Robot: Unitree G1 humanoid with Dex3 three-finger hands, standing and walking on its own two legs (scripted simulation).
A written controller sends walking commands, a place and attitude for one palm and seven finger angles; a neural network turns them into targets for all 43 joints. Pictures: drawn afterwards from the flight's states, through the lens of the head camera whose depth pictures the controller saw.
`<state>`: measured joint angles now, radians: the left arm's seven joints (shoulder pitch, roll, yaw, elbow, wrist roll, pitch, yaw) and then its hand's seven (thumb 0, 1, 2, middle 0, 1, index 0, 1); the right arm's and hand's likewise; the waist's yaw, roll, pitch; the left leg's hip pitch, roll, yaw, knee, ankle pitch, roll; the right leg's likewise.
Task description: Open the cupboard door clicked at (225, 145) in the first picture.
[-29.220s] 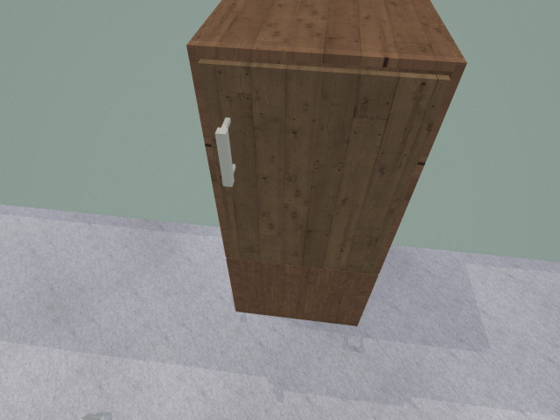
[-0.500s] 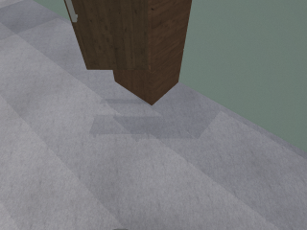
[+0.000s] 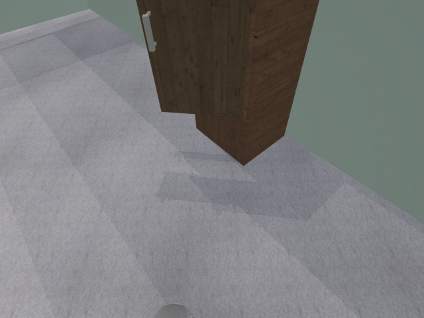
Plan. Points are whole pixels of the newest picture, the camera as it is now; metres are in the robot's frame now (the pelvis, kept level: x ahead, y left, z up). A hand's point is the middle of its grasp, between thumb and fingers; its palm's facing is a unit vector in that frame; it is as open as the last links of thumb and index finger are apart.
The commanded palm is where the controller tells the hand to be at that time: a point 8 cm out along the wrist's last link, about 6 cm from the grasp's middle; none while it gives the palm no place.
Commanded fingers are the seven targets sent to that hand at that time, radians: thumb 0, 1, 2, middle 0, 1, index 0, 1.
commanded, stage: take the last steps up to it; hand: left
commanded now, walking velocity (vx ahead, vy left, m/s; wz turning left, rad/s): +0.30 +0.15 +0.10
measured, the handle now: (150, 31) +1.07 +0.32 +0.04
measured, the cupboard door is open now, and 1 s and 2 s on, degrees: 41 41 41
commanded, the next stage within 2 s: come to a stop and stand still in 1.06 s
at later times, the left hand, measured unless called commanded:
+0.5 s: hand (109, 270) +0.24 +0.28 -0.16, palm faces +0.05 -0.98 -0.21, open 7.4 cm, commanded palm none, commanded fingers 0.00 0.90 0.90 -0.20 -0.30 -0.20 -0.30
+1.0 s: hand (111, 248) +0.30 +0.30 -0.18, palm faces +0.11 -0.98 -0.16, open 7.3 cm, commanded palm none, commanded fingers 0.00 0.90 0.90 -0.20 -0.30 -0.20 -0.30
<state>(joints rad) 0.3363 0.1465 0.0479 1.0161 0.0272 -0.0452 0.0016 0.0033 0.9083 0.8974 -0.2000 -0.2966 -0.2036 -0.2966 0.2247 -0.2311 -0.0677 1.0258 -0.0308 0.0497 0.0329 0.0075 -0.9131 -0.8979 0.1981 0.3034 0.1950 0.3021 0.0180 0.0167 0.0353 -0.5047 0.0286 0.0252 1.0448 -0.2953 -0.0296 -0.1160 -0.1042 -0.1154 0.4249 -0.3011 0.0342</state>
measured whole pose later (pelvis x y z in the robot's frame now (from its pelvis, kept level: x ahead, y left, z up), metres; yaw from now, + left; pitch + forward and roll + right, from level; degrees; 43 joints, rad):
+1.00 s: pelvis +0.37 +0.14 -0.01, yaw +0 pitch +0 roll +0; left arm 0.40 0.15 0.04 1.14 0.02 -0.05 0.00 0.00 0.92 0.90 -0.20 -0.30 -0.20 -0.30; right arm 0.15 -0.17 -0.04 1.03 -0.03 -0.03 0.03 0.00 -0.91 -0.90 0.20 0.30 0.19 0.30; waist 0.05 -0.02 0.05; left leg -0.42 0.05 0.11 0.54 -0.19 -0.02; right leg -0.01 -0.10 -0.12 0.40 -0.38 0.06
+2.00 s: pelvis +0.45 +0.21 -0.02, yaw -4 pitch -1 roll +1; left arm 0.27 0.20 0.01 1.00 0.02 0.04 0.03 0.00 0.91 0.90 -0.20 -0.30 -0.20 -0.30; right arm 0.21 -0.17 -0.01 0.90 -0.02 0.00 -0.02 0.00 -0.91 -0.90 0.20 0.30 0.19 0.30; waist 0.03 0.03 0.03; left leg -0.23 -0.04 0.13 0.58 -0.34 0.07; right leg -0.30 -0.04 0.00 0.62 -0.30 0.01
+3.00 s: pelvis +0.47 +0.17 +0.00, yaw -3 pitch +0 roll +1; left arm 0.29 0.15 -0.02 1.11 0.01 -0.01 0.03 0.01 0.92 0.90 -0.20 -0.30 -0.20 -0.30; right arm 0.28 -0.15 0.01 1.13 -0.02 -0.03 -0.03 0.00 -0.91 -0.90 0.20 0.30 0.19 0.30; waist 0.01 0.01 0.02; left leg -0.13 0.02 0.08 0.41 -0.26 0.00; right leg -0.20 0.01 -0.05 0.45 -0.25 -0.04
